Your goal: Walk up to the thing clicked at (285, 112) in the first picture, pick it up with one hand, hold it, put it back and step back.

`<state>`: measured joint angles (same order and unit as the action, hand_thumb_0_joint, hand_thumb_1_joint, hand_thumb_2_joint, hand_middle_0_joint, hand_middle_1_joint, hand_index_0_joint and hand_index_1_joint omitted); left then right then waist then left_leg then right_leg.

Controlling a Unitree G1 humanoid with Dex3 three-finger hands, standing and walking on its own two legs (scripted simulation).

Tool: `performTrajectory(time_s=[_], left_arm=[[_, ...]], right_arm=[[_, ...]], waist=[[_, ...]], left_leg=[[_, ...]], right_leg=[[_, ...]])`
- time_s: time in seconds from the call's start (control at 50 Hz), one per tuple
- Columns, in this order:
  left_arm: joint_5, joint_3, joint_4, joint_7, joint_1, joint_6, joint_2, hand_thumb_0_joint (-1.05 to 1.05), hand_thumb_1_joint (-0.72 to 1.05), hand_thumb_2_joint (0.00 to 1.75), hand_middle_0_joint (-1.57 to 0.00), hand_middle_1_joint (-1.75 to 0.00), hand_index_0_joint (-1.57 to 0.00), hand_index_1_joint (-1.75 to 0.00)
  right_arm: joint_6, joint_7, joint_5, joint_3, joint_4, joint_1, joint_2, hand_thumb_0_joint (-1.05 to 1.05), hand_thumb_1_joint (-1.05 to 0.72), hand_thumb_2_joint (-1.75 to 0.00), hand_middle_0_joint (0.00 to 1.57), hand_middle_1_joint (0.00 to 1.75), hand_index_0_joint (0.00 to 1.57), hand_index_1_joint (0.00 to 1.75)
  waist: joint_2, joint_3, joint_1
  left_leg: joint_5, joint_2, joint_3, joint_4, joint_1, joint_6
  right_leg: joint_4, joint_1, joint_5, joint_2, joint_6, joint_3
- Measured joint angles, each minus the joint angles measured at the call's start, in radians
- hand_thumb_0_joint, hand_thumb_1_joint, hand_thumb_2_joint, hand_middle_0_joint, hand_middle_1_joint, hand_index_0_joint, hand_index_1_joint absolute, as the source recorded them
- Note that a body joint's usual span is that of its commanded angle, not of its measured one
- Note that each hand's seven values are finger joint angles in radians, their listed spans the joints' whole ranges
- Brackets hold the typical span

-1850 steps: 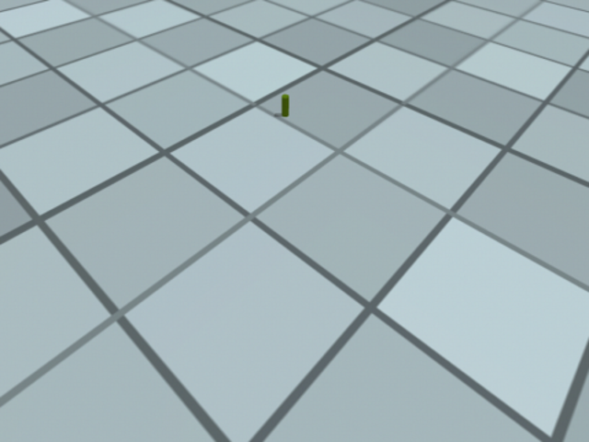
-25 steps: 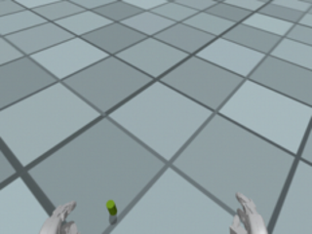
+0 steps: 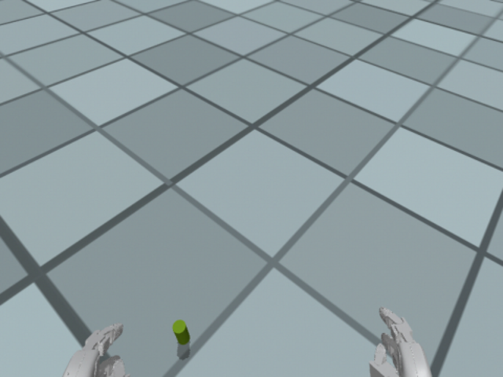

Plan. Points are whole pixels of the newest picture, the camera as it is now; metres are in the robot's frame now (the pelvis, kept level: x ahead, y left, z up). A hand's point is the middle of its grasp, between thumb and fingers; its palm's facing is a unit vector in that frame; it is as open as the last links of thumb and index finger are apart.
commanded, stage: home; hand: left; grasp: from above
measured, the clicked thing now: (181, 332) +0.41 +0.21 -0.65
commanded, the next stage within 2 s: stand in 0.64 s
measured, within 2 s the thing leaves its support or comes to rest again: neither
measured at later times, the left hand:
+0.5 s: hand out of the picture +0.17 +0.18 -0.05, palm faces +0.05 -0.98 -0.19, open 7.4 cm
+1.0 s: hand out of the picture +0.12 +0.24 -0.10, palm faces +0.04 -0.94 -0.33, open 7.4 cm
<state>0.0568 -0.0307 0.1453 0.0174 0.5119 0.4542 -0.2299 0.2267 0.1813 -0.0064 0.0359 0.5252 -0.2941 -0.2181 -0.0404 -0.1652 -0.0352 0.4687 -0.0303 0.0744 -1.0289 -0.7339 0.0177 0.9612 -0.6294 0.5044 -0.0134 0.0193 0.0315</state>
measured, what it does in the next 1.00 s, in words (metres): stands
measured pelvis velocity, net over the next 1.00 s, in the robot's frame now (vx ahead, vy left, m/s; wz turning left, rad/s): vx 0.00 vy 0.01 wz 0.00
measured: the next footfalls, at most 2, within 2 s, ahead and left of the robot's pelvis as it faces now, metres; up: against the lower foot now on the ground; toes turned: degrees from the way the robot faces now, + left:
none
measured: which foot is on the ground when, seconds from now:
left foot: down 0.00-1.00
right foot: down 0.00-1.00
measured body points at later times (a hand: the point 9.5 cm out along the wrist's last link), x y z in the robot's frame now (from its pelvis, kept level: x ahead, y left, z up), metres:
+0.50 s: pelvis +0.01 +0.00 +0.00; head +0.02 +0.01 +0.45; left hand +0.16 +0.23 -0.03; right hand +0.16 -0.24 -0.06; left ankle +0.03 +0.12 -0.68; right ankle -0.01 -0.14 -0.68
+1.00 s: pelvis +0.00 +0.01 +0.03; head +0.03 +0.02 +0.48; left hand +0.12 +0.29 -0.08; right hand +0.12 -0.27 -0.08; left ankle +0.03 +0.12 -0.68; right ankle -0.01 -0.14 -0.68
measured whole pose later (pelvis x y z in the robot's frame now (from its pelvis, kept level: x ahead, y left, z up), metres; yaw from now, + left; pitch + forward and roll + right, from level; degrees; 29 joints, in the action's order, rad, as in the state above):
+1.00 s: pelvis +0.00 +0.01 +0.03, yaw +0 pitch +1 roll +0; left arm -0.04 -0.05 -0.67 0.04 0.23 0.07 -0.30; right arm 0.04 0.01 0.05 -0.04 0.85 -0.18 -0.29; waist 0.03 0.02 0.02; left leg 0.37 0.01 0.02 -0.79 -0.43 -0.01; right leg 0.77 -0.36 0.43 0.04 0.04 -0.01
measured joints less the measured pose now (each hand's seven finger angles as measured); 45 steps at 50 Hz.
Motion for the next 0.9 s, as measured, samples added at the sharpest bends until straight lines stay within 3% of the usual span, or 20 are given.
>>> performTrajectory(time_s=[0.74,0.82,0.9], left_arm=[[0.004,-0.001,0.003,0.001,0.005,0.000,-0.004,0.01,0.90,0.90,-0.20,-0.30,-0.20,-0.30],[-0.079,0.030,-0.330,0.013,-0.173,-0.232,-0.035,0.01,0.90,0.90,-0.20,-0.31,-0.20,-0.30],[-0.101,0.012,-0.596,0.013,-0.269,-0.331,-0.058,0.01,0.90,0.90,-0.20,-0.30,-0.20,-0.30]], right_arm=[[-0.010,-0.004,-0.001,-0.005,-0.003,-0.001,0.000,0.02,-0.90,-0.90,0.21,0.30,0.20,0.30],[-0.097,-0.080,0.088,-0.020,0.142,0.080,-0.028,0.01,-0.90,-0.90,0.21,0.30,0.20,0.30],[-0.159,-0.147,0.072,-0.043,0.248,0.120,-0.054,0.02,-0.90,-0.90,0.21,0.30,0.20,0.30]], waist=[[0.000,-0.005,-0.002],[0.038,0.110,0.044],[0.061,0.165,0.059]], left_leg=[[0.014,0.000,-0.002,-0.003,0.002,-0.002],[-0.020,0.019,-0.028,0.069,0.125,-0.012],[-0.061,0.037,-0.043,0.155,0.216,-0.017]], right_leg=[[-0.002,0.003,0.010,0.000,0.002,-0.002],[-0.037,0.106,-0.005,0.023,0.000,-0.023],[-0.096,0.183,-0.033,0.043,0.007,-0.037]])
